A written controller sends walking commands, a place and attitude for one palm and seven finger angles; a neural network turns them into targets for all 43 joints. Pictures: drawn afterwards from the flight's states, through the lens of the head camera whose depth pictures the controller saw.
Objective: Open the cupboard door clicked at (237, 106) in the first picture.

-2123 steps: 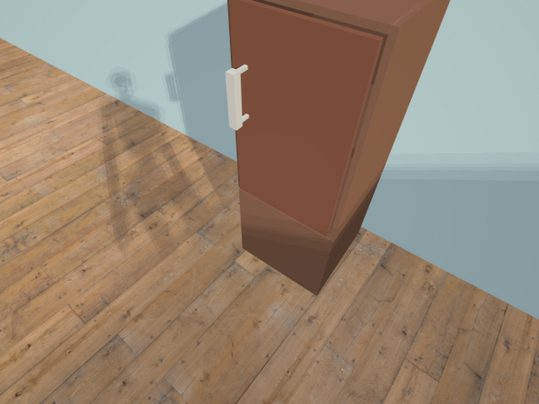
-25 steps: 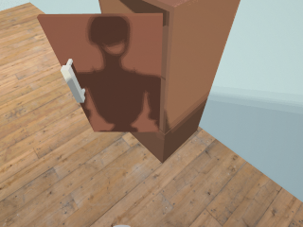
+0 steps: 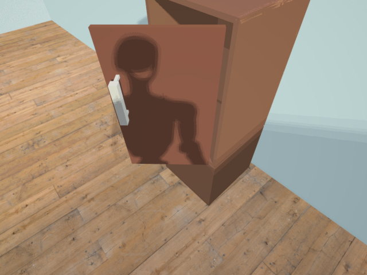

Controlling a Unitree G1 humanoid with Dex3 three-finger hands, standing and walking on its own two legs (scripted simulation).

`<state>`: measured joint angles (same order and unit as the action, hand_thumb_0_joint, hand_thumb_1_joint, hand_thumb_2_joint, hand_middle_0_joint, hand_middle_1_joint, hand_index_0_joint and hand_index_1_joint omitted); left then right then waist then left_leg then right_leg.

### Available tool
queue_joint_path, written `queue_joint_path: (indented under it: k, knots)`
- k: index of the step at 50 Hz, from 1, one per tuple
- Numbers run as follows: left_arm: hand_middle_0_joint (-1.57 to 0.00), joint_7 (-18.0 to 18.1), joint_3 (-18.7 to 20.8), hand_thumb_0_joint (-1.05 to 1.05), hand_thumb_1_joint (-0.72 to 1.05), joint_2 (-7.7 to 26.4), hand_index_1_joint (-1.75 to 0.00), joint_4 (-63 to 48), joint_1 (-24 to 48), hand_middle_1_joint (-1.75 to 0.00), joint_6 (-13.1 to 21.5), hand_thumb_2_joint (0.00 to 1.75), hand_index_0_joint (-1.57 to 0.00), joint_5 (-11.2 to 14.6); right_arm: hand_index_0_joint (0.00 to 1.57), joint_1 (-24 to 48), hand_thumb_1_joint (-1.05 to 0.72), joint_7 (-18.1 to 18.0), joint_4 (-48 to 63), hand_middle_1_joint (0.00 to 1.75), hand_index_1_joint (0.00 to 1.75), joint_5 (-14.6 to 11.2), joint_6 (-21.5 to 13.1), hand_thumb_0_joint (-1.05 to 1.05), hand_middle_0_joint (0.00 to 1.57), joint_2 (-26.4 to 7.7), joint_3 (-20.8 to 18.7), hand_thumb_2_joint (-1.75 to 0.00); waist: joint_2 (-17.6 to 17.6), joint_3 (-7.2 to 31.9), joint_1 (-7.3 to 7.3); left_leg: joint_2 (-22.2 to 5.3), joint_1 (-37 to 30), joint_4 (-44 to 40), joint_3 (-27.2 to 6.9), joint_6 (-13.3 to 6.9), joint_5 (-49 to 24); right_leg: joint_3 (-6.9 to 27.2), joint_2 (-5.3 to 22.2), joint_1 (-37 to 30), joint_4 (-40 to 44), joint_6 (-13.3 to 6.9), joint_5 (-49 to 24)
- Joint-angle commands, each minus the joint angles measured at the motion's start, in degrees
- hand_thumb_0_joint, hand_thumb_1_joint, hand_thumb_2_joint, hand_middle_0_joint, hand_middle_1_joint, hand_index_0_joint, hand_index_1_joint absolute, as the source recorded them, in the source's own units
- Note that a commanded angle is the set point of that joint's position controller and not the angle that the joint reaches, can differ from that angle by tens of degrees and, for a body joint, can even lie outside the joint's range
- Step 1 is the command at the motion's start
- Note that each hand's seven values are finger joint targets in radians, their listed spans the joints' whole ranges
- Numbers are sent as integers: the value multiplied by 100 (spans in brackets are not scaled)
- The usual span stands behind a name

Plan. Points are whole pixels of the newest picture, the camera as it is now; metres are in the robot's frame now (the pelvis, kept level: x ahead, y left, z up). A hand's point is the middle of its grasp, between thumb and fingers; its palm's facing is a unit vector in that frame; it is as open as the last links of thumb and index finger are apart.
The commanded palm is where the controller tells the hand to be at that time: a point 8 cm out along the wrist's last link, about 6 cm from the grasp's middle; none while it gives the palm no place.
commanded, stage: come to a stop and stand still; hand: left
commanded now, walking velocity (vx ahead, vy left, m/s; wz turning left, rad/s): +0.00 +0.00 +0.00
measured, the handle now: (121, 100) +0.58 +0.25 +0.04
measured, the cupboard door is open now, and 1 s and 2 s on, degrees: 45 45 45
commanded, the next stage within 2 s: look again from close up in 0.08 s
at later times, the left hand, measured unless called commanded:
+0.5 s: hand out of the picture +0.04 +0.15 -0.17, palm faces -0.01 -0.98 -0.21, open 7.3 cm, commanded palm none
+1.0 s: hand out of the picture +0.04 +0.13 -0.18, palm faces +0.08 -0.98 -0.20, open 7.4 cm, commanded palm none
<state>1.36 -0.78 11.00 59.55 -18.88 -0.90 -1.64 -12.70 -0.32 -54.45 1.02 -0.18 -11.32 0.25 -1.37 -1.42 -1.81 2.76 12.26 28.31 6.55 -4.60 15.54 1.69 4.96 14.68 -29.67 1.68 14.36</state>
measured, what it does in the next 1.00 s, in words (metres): shifts its weight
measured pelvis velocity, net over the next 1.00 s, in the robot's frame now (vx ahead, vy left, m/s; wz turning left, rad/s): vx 0.04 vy -0.04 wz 0.04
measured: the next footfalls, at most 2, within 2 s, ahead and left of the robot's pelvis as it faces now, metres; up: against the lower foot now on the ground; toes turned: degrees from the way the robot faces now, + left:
left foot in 1.56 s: +0.10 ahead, +0.16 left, +0.00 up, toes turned +4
right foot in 1.74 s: +0.05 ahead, -0.04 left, +0.00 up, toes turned -1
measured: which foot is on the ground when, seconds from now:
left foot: down 0.00-1.00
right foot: down 0.00-1.00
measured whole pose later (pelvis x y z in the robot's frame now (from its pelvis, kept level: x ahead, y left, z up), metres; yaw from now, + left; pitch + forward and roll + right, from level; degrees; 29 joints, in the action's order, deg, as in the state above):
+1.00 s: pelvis +0.04 -0.04 +0.00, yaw +2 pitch +0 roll +0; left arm 1.8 1.1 9.1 60.6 -15.0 0.3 -1.2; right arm -14.2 -1.0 -61.8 0.8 0.9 -10.4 -0.6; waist 0.2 -2.7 -0.9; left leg -0.9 12.2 31.6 3.4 -0.1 19.3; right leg -2.2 1.9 12.8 -31.4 0.4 18.8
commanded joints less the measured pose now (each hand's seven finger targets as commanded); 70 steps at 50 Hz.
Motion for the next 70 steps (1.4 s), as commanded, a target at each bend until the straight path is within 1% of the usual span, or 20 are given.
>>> queue_joint_path:
  k: [1,10,39,42,47,50,51,52,53,54,55,57,60,62,63,64,65,66,67,70]
  knots:
    - [-20,35,102,0,90,533,-30,-217,-89,-30,115,90,-20,29,20,-253,-90,-69,92,30,30,-15,-148,0,20,-711,-158,-90,75,-156,144,-973,243,-1311,-1152,140,381,42,-29,36,287,-273,-187]
    - [-20,50,103,0,90,498,-30,19,-11,-30,144,90,-20,62,20,-425,-90,-105,-343,30,30,-34,-201,0,20,-585,-98,-90,122,-54,136,-908,26,-1029,-898,163,-584,76,72,-208,385,-243,-590]
    - [-20,76,135,0,90,407,-30,184,76,-30,232,90,-20,95,20,-522,-90,-161,-860,30,30,-39,-168,0,20,-292,-85,-90,220,38,186,-897,-359,-620,-590,312,-1168,237,104,-344,559,-357,-1483]
    - [-20,90,226,0,90,586,-30,110,57,-30,211,90,-20,78,20,-457,-90,-133,-769,30,30,-47,-97,0,20,-334,-111,-90,255,-68,119,-764,-51,-356,-521,339,-870,347,313,-453,489,-448,-1423]
    - [-20,128,444,0,90,921,-30,-55,-60,-30,160,90,-20,59,20,-348,-90,-112,-461,30,30,-31,31,0,20,-278,-183,-90,838,-49,64,-465,497,435,-287,482,-43,1068,1123,-565,796,-887,-1502]
    - [-20,153,512,0,90,945,-30,-187,33,-30,129,90,-20,44,20,-404,-90,-99,-370,30,30,-29,26,0,20,-278,-216,-90,945,-27,93,-479,374,178,-283,485,-23,995,1230,-434,516,-946,-2000]
    - [-20,149,521,0,90,917,-30,-252,132,-30,103,90,-20,43,20,-506,-90,-93,-374,30,30,-29,16,0,20,-313,-222,-90,811,-7,149,-525,78,-70,-319,458,-411,753,1058,-205,343,-835,-1802]
    - [-20,141,513,0,90,783,-30,-334,219,-30,65,90,-20,34,20,-603,-90,-91,-393,30,30,-15,2,0,20,-390,-249,-90,296,15,196,-697,-299,-211,-474,373,-1113,400,710,61,30,-665,-1451]
    - [-20,129,496,0,90,646,-30,-413,331,-30,30,90,-20,36,20,-730,-90,-95,-392,30,30,18,-11,0,20,-569,-285,-90,-478,74,231,-1096,-523,-381,-942,151,-1978,-101,262,337,-514,-456,-748]
    - [-20,124,451,0,90,469,-30,-491,445,-30,-8,90,-20,34,20,-817,-90,-114,-355,30,30,26,-9,0,20,-729,-310,-90,-1043,60,249,-1540,-666,-663,-1441,-231,-2613,-575,-142,714,-1090,-261,679]
    - [-20,126,422,0,90,373,-30,-554,563,-30,-36,90,-20,31,20,-835,-90,-135,-309,30,30,26,3,0,20,-741,-318,-90,-1186,-25,274,-1724,-674,-862,-1634,-557,-2897,-562,-250,1062,-1777,-224,1719]
    - [-20,99,399,0,90,274,-30,-573,564,-30,-41,90,-20,39,20,-594,-90,-146,-123,30,30,48,21,0,20,-652,-299,-90,-777,-43,165,-1740,-584,-741,-1540,-825,-3151,-500,-116,1149,-2237,-312,1867]
    - [-20,76,372,0,90,116,-30,-494,261,-30,-19,90,-20,36,20,-320,-90,-121,39,30,30,71,33,0,20,-718,-301,-90,-583,41,-4,-1481,-152,-580,-1139,-686,-3075,-695,-107,436,-1504,-274,1209]
    - [-20,83,392,0,90,193,-30,-401,-115,-30,47,90,-20,20,20,-235,-90,-117,94,30,30,37,31,0,20,-718,-303,-90,-262,175,-188,-1285,30,-190,-1016,-447,-2614,-697,-51,-266,-277,-280,314]
    - [-20,114,426,0,90,401,-30,-339,-405,-30,104,90,-20,4,20,-194,-90,-98,148,30,30,-6,15,0,20,-659,-316,-90,158,311,-309,-1047,452,273,-826,-184,-1847,-253,361,-904,367,-386,-454]
    - [-20,164,519,0,90,913,-30,-303,-633,-30,158,90,-20,-45,20,-212,-90,-66,275,30,30,-52,15,0,20,-445,-316,-90,1507,329,-301,-370,1553,1234,-244,250,-111,1481,1703,-1584,791,-891,-1608]
    - [-20,161,577,0,90,1197,-30,-304,-797,-30,173,90,-20,-3,20,17,-90,-50,408,30,30,-2,68,0,20,-455,-338,-90,1610,147,-391,-139,2069,2276,-356,470,1830,2149,2576,-1491,1035,-1569,-2774]
    - [-20,190,594,0,90,1139,-30,-285,-817,-30,209,90,-20,-7,20,235,-90,-49,398,30,30,39,122,0,20,-466,-341,-90,1607,98,-424,-327,2263,3020,-725,507,1867,2159,2484,-1275,1009,-1704,-3037]
    - [-20,217,572,0,90,998,-30,-342,-563,-30,199,90,-20,-22,20,201,-90,-36,382,30,30,26,126,0,20,-430,-349,-90,1436,-3,-266,-418,2382,3347,-820,520,1660,1762,2283,-1228,886,-1674,-3031]
    - [-20,135,509,0,90,870,-30,-580,39,-30,214,90,-20,-63,20,45,-90,81,239,30,30,-26,132,0,20,-196,-307,-90,1314,35,41,-428,1646,2747,-492,598,951,291,1424,-478,867,-1147,-2530]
